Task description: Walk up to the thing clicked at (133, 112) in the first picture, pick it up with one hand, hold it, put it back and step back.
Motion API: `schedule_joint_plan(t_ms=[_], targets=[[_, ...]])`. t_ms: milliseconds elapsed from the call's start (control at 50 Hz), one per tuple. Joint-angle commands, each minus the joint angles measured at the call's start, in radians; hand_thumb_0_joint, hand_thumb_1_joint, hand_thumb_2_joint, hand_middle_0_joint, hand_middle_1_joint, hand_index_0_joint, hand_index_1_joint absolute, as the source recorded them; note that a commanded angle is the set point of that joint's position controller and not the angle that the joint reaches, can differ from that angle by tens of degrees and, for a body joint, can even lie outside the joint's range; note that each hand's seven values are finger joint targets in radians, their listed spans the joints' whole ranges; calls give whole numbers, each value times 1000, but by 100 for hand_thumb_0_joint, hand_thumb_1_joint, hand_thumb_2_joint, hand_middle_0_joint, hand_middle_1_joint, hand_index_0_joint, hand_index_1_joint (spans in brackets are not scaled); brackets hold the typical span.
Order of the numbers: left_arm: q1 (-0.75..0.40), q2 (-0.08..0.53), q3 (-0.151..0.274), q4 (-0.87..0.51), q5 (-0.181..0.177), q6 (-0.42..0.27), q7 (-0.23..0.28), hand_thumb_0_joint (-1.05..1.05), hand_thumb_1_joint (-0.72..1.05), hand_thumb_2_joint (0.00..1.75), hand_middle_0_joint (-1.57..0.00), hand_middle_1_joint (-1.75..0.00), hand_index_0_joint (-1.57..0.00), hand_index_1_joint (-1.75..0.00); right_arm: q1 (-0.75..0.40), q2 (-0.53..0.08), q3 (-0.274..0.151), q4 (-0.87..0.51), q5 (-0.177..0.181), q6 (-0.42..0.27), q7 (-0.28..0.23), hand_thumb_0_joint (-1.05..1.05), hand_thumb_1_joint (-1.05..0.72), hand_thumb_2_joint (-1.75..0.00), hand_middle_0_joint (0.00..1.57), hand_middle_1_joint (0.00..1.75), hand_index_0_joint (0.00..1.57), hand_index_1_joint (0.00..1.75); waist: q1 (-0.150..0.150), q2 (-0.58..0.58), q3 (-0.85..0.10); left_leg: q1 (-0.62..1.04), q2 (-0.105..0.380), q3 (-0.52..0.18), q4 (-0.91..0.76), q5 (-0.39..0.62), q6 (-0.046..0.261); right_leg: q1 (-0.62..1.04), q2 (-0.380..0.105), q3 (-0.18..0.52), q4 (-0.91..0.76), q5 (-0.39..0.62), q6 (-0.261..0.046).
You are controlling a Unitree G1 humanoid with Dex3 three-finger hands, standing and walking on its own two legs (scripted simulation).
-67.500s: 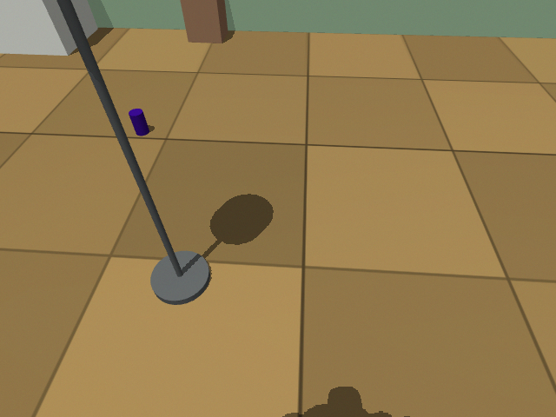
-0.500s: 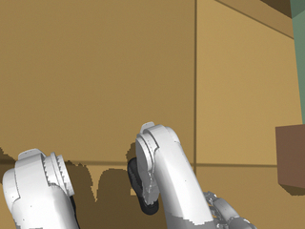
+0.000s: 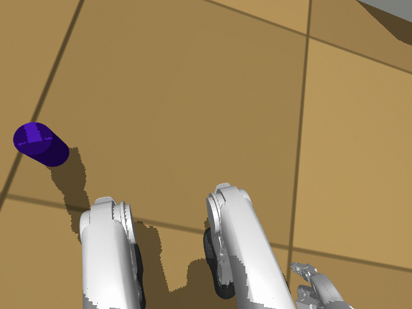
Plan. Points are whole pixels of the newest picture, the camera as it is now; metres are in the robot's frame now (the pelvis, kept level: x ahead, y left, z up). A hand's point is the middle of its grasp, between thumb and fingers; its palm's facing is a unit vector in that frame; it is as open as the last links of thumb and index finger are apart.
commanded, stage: withdraw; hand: left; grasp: from above
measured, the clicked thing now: (44, 146) +0.48 +0.34 -0.34
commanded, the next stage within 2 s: home in 0.26 s
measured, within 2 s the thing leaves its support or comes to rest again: neither
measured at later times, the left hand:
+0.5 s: hand out of the picture +0.48 +0.38 -0.17, palm faces -0.40 -0.08 -0.91, open 13.4 cm
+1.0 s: hand out of the picture +0.36 +0.35 -0.02, palm faces -0.21 -0.68 -0.70, open 8.7 cm
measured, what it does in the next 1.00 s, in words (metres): rises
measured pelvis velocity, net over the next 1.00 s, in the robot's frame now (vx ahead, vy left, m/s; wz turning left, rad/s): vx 0.01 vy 0.01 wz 0.06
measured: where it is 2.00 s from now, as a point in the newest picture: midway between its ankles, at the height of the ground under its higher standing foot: (179, 283)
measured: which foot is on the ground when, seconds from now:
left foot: down 0.00-1.00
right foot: down 0.00-1.00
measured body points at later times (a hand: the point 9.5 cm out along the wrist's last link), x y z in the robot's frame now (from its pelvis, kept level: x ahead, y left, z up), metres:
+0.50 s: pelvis -0.02 +0.00 -0.06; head +0.23 +0.08 +0.30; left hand +0.50 +0.38 -0.12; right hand +0.02 -0.27 -0.15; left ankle +0.08 +0.12 -0.37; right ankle +0.10 -0.14 -0.37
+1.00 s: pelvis +0.01 +0.01 +0.08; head +0.19 +0.09 +0.49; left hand +0.37 +0.38 +0.02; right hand +0.18 -0.24 -0.02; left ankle +0.08 +0.12 -0.37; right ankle +0.10 -0.14 -0.37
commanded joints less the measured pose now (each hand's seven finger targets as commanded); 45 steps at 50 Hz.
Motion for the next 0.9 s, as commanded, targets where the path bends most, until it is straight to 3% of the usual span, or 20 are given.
schedule_joint_plan(t_ms=[0, 40, 80, 100, 120, 180, 240, 300, 320, 340, 360, 400, 440, 500, 580, 680, 740, 780, 840, 880], targets=[[-305, 232, 68, -82, -5, -110, 30, 0, -53, 99, -9, -99, -8, -100, 174, -204, -60, -9, 2, 4, -46, 0, -91, -90, 20, 30, 20, 30, -60, 160, -496, 440, -11, 22, -235, 80, 24, 201, 17, -42, -220, 167, -96], [-338, 267, 93, -58, 29, -156, 70, 0, -52, 99, -9, -99, -9, -99, 160, -194, -44, -8, -3, 4, -50, 0, -91, -90, 20, 30, 20, 30, -49, 211, -522, 466, -9, 30, -237, 96, 17, 199, 15, -42, -200, 186, -88], [-390, 294, 117, -10, 76, -190, 139, 0, -52, 99, -10, -98, -9, -98, 148, -200, -36, -4, -12, 4, -50, 0, -91, -90, 20, 30, 20, 30, -57, 233, -556, 493, -10, 34, -224, 116, 12, 171, 13, -52, -182, 192, -88], [-400, 283, 107, 32, 105, -197, 176, 0, -54, 100, -10, -98, -9, -99, 145, -200, -29, 1, -18, 5, -47, 0, -91, -90, 20, 30, 20, 30, -66, 244, -545, 493, -12, 43, -213, 123, 11, 158, 13, -56, -182, 193, -86], [-407, 264, 101, 66, 127, -196, 213, 0, -52, 98, -11, -97, -10, -97, 145, -206, -23, 5, -22, 7, -42, 0, -91, -90, 20, 30, 20, 30, -77, 257, -536, 503, -12, 43, -210, 140, 9, 140, 10, -64, -172, 198, -87], [-480, 321, 123, 143, 210, -174, 324, 0, -50, 97, -13, -95, -12, -96, 159, -231, -14, 21, -36, 17, -26, 0, -91, -90, 20, 30, 20, 30, -85, 313, -579, 530, -13, 42, -195, 166, 5, 97, 13, -82, -139, 205, -90], [-542, 358, 117, 216, 262, -136, 382, 0, -50, 97, -13, -95, -12, -96, 175, -243, -8, 26, -42, 11, -15, 0, -91, -90, 20, 30, 20, 30, -112, 333, -570, 494, -19, 53, -174, 130, 5, 85, 12, -89, -131, 182, -89], [-595, 452, 146, 242, 279, -98, 404, 0, -49, 96, -13, -95, -13, -95, 173, -262, -1, 17, -43, 2, -12, 0, -91, -90, 20, 30, 20, 30, -112, 351, -607, 468, -21, 59, -145, 91, 8, 85, 8, -84, -114, 153, -87], [-607, 485, 167, 230, 277, -87, 406, 0, -41, 92, -21, -87, -21, -87, 175, -270, -1, 10, -44, -3, -12, 0, -88, -89, 20, 30, 20, 30, -108, 360, -632, 479, -21, 59, -135, 93, 10, 88, 5, -81, -109, 154, -84], [-607, 495, 170, 245, 269, -75, 400, 0, -33, 98, -26, -79, -23, -79, 177, -274, 2, 5, -44, -8, -13, 0, -88, -89, 20, 30, 20, 30, -114, 361, -634, 484, -19, 55, -126, 90, 12, 84, 4, -83, -103, 153, -81], [-628, 514, 176, 238, 259, -68, 395, 0, -41, 90, -18, -87, -18, -87, 176, -274, 3, 2, -45, -10, -13, 0, -90, -90, 20, 30, 20, 30, -120, 378, -646, 460, -20, 57, -124, 69, 11, 89, 5, -83, -98, 138, -82], [-603, 526, 178, 249, 240, -55, 375, 0, -41, 91, -17, -87, -15, -87, 175, -274, 3, -3, -45, -17, -13, 0, -90, -90, 20, 30, 20, 30, -120, 362, -621, 420, -18, 48, -124, 3, 11, 81, 6, -83, -95, 89, -80], [-584, 523, 171, 234, 228, -47, 344, 0, -25, 95, -25, -71, -23, -71, 179, -273, 2, -4, -48, -20, -13, 0, -88, -89, 20, 30, 20, 30, -116, 364, -649, 415, -16, 45, -120, -16, 13, 92, 8, -85, -92, 79, -79], [-535, 521, 188, 152, 179, -36, 281, 0, -7, 100, -26, -69, -24, -71, 209, -276, -11, -13, -48, -19, -11, 0, -88, -89, 20, 30, 20, 30, -94, 423, -731, 503, -14, 38, -124, 71, 6, 113, 6, -93, -80, 149, -79], [-447, 479, 221, 0, 58, -28, 183, 0, 12, 102, -26, -64, -24, -66, 240, -294, -49, -18, -42, -4, -17, 0, -89, -90, 20, 30, 20, 30, -52, 445, -768, 596, -21, 31, -149, 170, -10, 106, -1, -98, -103, 184, -99], [-212, 386, 277, -261, -163, 13, 72, 0, 41, 86, -21, -42, -20, -43, 256, -263, -100, -32, -6, 17, -23, 0, -89, -90, 20, 30, 20, 30, 39, 429, -917, 739, -19, 45, -234, 302, -2, 242, -2, -61, -170, 277, -93], [-35, 297, 287, -413, -299, 68, 41, 0, 53, 82, -19, -35, -19, -35, 215, -245, -122, -61, 28, 24, -31, 0, -90, -90, 20, 30, 20, 30, 68, 382, -869, 777, -15, 9, -335, 272, 2, 229, -2, -54, -218, 249, -94], [28, 252, 301, -503, -374, 105, 37, 0, 61, 78, -18, -29, -18, -30, 189, -225, -131, -66, 50, 26, -37, 0, -90, -90, 20, 30, 20, 30, 64, 343, -822, 787, -13, -12, -391, 241, 7, 253, -1, -50, -267, 233, -89], [167, 99, 258, -551, -477, 155, 37, 0, 73, 84, -19, -30, -19, -30, 158, -190, -132, -62, 65, 13, -41, 0, -90, -90, 20, 30, 20, 30, 55, 284, -739, 813, -4, -35, -478, 203, 8, 313, -2, -48, -331, 216, -82], [227, 51, 247, -607, -533, 184, 45, 0, 76, 84, -19, -29, -19, -29, 143, -183, -140, -69, 73, -3, -49, 0, -90, -90, 20, 30, 20, 30, 58, 263, -705, 854, 3, -33, -533, 175, 9, 359, -7, -41, -391, 201, -81]])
